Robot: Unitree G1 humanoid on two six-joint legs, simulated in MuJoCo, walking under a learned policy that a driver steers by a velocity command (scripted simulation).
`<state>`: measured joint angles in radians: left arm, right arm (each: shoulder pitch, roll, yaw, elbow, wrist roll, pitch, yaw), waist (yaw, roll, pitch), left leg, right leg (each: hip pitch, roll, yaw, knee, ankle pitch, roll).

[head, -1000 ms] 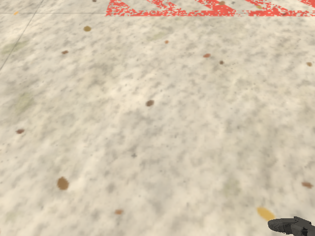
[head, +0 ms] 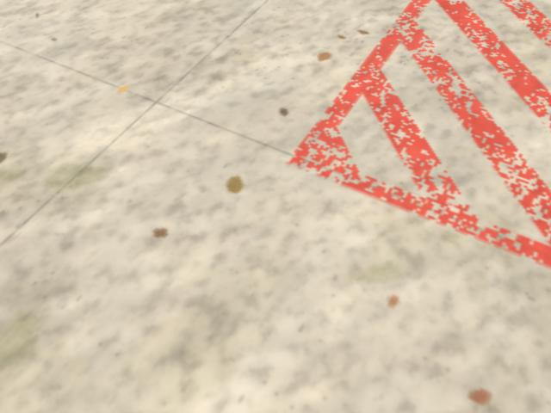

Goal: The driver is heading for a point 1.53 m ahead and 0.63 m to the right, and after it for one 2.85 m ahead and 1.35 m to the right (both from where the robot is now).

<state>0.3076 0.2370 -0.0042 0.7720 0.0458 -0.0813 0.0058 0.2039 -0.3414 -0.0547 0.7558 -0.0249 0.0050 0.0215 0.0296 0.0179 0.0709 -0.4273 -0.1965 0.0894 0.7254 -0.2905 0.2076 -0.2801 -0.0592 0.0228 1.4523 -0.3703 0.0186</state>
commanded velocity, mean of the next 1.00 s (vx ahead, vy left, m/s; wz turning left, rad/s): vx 1.00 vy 0.00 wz -0.58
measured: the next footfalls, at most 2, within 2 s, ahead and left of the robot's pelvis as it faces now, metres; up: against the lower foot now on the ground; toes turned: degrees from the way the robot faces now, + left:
right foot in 0.34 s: +0.55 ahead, -0.14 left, +0.00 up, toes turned -7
left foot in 0.78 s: +1.02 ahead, -0.10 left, +0.00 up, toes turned -30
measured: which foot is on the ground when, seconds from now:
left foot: down 0.00-0.32, up 0.34-0.76, down 0.78-1.00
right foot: up 0.00-0.32, down 0.34-0.76, up 0.78-1.00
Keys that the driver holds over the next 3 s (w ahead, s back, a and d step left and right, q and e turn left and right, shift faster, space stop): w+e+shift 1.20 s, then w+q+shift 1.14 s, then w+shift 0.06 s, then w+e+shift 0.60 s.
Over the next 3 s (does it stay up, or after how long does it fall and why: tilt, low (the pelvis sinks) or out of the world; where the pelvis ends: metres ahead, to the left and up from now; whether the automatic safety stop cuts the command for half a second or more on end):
stays up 2.56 -1.13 -0.01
